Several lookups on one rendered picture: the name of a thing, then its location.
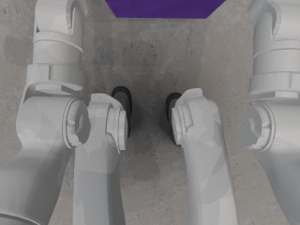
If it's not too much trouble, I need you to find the carton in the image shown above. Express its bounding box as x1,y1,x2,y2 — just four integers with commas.
105,0,226,19

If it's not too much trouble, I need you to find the robot right shin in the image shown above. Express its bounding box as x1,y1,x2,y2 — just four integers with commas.
174,88,223,128

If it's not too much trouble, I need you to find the left robot forearm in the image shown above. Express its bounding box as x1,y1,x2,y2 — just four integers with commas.
16,0,90,137

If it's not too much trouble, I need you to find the left robot upper arm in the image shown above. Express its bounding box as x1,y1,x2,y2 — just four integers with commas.
0,96,91,225

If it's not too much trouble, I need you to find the robot left foot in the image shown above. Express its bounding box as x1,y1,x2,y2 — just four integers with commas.
111,86,132,138

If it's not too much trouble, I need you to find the right robot upper arm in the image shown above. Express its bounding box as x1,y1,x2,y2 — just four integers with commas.
237,102,300,225

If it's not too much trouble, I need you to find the right robot forearm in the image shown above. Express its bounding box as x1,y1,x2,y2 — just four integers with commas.
247,0,300,105

